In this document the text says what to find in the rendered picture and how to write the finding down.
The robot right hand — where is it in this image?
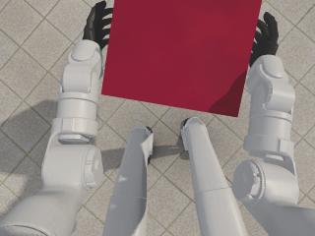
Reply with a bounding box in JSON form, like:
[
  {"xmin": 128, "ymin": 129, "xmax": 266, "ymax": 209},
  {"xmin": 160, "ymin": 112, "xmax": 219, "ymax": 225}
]
[{"xmin": 249, "ymin": 12, "xmax": 279, "ymax": 68}]

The robot left shin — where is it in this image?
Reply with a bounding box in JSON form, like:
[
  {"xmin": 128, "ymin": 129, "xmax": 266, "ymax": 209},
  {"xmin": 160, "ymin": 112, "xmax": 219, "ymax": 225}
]
[{"xmin": 127, "ymin": 124, "xmax": 149, "ymax": 141}]

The carton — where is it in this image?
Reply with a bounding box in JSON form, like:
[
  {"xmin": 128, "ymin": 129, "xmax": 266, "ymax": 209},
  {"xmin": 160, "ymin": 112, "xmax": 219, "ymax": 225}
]
[{"xmin": 101, "ymin": 0, "xmax": 262, "ymax": 118}]

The robot left hand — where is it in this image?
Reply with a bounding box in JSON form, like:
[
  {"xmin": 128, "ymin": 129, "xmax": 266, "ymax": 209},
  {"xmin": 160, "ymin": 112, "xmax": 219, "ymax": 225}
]
[{"xmin": 83, "ymin": 0, "xmax": 113, "ymax": 51}]

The robot shin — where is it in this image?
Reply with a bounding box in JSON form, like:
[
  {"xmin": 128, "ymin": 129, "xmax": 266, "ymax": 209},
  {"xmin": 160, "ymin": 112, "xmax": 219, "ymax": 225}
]
[
  {"xmin": 184, "ymin": 117, "xmax": 208, "ymax": 133},
  {"xmin": 127, "ymin": 124, "xmax": 149, "ymax": 141}
]

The robot right forearm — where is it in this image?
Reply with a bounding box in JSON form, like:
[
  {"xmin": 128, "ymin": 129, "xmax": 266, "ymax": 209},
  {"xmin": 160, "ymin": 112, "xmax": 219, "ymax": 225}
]
[{"xmin": 243, "ymin": 54, "xmax": 299, "ymax": 194}]

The robot left upper arm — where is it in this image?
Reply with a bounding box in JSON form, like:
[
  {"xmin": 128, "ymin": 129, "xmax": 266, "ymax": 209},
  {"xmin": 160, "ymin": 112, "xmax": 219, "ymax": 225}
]
[{"xmin": 0, "ymin": 145, "xmax": 103, "ymax": 236}]

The robot left forearm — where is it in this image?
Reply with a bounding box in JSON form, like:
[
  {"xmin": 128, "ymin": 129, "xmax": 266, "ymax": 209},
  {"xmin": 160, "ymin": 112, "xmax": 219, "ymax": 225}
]
[{"xmin": 41, "ymin": 39, "xmax": 103, "ymax": 184}]

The robot right upper arm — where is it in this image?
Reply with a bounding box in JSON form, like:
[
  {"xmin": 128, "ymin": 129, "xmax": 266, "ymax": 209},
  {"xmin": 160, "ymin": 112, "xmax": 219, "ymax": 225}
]
[{"xmin": 231, "ymin": 159, "xmax": 315, "ymax": 236}]

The robot right shin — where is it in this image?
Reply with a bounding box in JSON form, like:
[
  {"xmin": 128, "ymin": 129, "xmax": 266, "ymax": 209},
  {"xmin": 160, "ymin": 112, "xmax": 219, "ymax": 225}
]
[{"xmin": 184, "ymin": 117, "xmax": 208, "ymax": 133}]

